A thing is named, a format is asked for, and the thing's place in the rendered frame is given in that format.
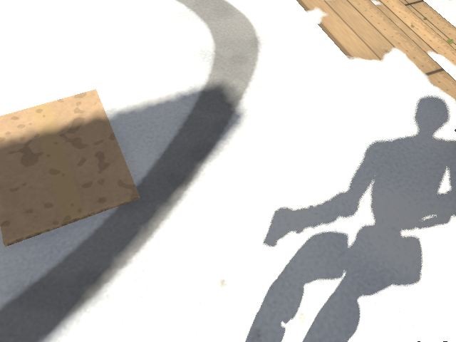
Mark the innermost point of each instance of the stairs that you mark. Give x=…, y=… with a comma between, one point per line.
x=433, y=33

